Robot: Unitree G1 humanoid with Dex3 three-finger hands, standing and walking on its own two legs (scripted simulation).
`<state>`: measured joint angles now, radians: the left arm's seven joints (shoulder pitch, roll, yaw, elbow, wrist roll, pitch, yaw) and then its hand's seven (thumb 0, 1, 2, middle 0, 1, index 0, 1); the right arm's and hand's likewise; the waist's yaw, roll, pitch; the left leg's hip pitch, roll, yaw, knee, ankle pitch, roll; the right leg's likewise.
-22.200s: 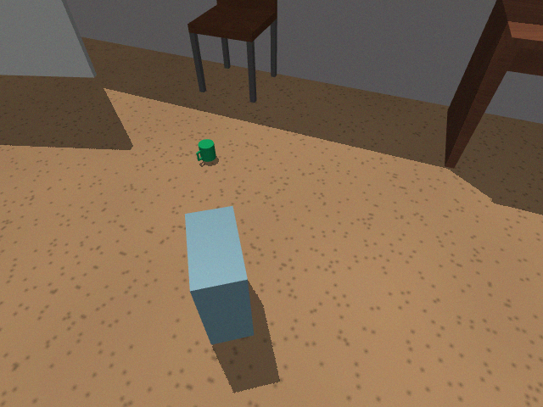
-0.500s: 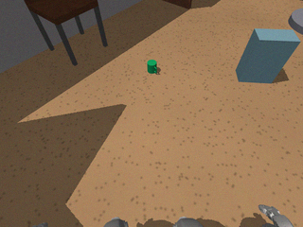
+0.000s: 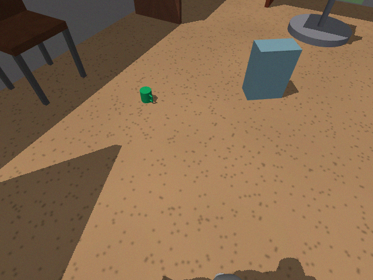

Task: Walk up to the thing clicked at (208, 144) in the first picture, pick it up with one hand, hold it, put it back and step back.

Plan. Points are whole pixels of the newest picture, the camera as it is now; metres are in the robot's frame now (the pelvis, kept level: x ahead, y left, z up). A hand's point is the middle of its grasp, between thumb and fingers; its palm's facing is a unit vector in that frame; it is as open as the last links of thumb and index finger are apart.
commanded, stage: walk up
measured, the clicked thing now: (147, 95) +1.51 +0.23 -0.70
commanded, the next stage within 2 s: stand in 0.62 s
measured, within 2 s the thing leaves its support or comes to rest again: neither
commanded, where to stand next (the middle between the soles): +0.08 +0.00 m, yaw -3 degrees
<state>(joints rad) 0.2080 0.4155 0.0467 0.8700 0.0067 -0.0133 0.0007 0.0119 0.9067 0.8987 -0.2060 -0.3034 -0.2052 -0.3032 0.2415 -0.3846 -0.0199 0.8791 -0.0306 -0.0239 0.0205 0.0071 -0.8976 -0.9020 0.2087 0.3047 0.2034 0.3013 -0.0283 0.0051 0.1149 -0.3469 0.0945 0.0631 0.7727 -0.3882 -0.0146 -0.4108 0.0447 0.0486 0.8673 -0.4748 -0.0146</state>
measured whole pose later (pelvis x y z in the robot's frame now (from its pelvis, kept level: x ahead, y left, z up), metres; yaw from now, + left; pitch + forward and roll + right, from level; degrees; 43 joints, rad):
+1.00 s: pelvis +0.01 +0.01 +0.04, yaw -3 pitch -2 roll +0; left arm 0.06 0.34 0.00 1.15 0.01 -0.01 -0.01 0.01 0.91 0.90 -0.20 -0.30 -0.20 -0.30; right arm 0.07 -0.35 -0.02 1.15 -0.01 -0.01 0.02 0.01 -0.90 -0.90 0.20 0.30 0.20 0.30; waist -0.02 0.00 0.06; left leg -0.12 0.03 0.08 0.34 -0.18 -0.01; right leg -0.17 0.01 0.10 0.36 -0.15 0.02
